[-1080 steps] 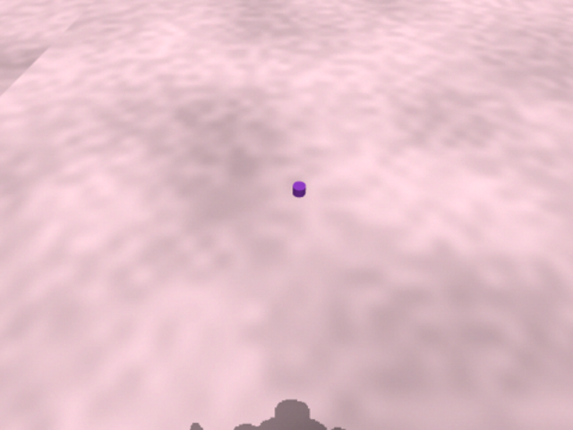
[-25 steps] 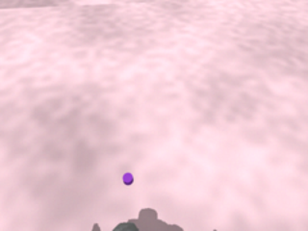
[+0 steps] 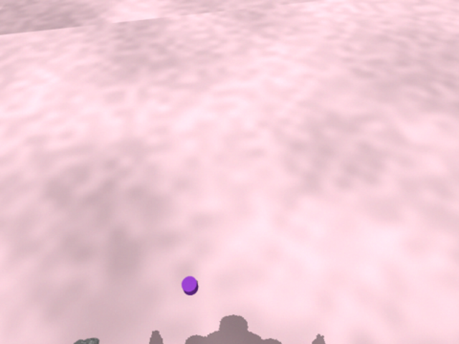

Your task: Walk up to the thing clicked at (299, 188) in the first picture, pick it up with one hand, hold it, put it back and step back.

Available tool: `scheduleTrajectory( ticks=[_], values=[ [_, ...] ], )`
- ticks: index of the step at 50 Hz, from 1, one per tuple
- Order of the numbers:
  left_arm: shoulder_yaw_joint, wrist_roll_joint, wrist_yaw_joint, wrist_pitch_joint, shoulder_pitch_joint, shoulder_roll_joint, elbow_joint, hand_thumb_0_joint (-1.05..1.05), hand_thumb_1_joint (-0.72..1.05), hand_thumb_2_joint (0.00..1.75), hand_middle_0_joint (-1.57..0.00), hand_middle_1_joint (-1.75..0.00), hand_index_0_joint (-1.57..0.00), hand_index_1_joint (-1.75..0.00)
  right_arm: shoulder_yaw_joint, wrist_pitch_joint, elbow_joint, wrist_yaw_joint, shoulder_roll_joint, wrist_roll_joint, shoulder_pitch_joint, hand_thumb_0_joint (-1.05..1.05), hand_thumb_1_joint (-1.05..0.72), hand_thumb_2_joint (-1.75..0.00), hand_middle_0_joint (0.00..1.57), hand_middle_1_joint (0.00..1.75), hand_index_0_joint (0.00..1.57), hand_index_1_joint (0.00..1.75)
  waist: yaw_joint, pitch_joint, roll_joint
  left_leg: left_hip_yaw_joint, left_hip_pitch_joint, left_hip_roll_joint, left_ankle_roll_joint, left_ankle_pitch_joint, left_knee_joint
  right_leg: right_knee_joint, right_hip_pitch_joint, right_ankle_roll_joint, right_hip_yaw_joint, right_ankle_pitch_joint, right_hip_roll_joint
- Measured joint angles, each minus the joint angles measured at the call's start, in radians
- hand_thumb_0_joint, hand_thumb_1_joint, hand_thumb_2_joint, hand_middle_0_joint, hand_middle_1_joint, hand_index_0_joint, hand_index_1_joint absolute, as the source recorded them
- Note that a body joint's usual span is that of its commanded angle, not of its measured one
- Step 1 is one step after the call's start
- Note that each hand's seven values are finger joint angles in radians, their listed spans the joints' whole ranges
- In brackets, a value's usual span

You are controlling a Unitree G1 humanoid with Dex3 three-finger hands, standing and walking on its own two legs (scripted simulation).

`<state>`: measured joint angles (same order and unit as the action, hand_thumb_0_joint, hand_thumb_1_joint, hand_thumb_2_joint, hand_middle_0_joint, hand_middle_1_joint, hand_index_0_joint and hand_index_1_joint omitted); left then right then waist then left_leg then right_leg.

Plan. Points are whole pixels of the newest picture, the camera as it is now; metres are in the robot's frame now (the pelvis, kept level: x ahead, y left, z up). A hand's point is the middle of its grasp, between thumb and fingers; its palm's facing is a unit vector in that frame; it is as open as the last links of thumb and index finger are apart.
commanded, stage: walk up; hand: left
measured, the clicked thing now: (190, 285) +0.43 +0.24 -0.74
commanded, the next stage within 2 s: stand in 0.94 s
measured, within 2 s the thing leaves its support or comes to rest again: neither
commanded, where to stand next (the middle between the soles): +0.06 +0.01 m, yaw +0 degrees
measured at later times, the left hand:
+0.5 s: hand out of the picture +0.09 +0.26 -0.14, palm faces -0.01 -0.95 -0.32, open 7.4 cm
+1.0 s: hand out of the picture +0.09 +0.27 -0.14, palm faces +0.00 -0.94 -0.33, open 7.4 cm
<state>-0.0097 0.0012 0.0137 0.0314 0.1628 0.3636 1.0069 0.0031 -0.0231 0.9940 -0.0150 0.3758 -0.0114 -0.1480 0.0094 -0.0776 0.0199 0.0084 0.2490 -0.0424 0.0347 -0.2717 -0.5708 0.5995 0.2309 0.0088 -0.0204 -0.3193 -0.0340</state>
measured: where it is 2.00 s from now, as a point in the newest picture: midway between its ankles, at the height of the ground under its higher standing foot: outside the picture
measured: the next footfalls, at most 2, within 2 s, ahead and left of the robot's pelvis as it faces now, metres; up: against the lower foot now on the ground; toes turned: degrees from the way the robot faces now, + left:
none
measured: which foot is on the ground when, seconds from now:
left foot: down 0.00-1.00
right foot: down 0.00-1.00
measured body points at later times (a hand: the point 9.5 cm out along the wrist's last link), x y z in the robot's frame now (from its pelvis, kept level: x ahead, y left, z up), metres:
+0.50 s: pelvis +0.00 +0.01 +0.02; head +0.01 +0.01 +0.47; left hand +0.09 +0.31 -0.12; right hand +0.07 -0.30 -0.11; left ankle +0.02 +0.15 -0.73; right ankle +0.00 -0.12 -0.73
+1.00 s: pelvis +0.02 +0.01 +0.02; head +0.02 +0.02 +0.47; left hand +0.09 +0.32 -0.12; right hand +0.11 -0.28 -0.11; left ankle +0.02 +0.15 -0.73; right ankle +0.00 -0.12 -0.73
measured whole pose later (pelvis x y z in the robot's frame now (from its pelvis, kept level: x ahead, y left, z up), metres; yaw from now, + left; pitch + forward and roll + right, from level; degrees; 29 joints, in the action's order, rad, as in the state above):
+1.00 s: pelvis +0.02 +0.01 +0.02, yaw +0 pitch -2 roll +0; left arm -0.01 -0.01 0.01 0.01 0.10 0.34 1.16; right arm 0.00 -0.01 1.15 -0.01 0.35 0.01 -0.08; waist 0.00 -0.04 0.00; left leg 0.01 0.13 -0.03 0.02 -0.17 -0.34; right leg 0.32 0.09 0.03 -0.03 -0.20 -0.04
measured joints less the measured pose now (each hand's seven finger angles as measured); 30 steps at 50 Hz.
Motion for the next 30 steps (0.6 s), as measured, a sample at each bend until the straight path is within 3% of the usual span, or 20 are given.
scheduleTrajectory(
  ticks=[14, 30],
  values=[
    [0.002, 0.002, 0.001, -0.016, -0.105, -0.011, 0.090, 0.01, 0.90, 0.90, -0.20, -0.30, -0.20, -0.30, 0.003, 0.006, 0.119, 0.003, -0.011, 0.010, 0.046, 0.00, -0.90, -0.90, 0.21, 0.30, 0.21, 0.30, -0.013, 0.020, -0.023, 0.004, -0.089, -0.002, -0.001, 0.076, 0.157, -0.174, -0.095, 0.006, -0.003, 0.086, 0.005],
    [-0.004, -0.007, 0.006, -0.023, -0.067, -0.013, 0.162, 0.01, 0.90, 0.90, -0.20, -0.30, -0.20, -0.30, -0.002, 0.008, 0.165, 0.003, -0.018, 0.016, 0.037, 0.00, -0.90, -0.90, 0.21, 0.30, 0.21, 0.30, -0.012, 0.029, -0.027, 0.006, -0.106, 0.005, -0.010, 0.107, 0.220, -0.258, -0.123, 0.017, -0.003, 0.129, 0.000]
  ],
)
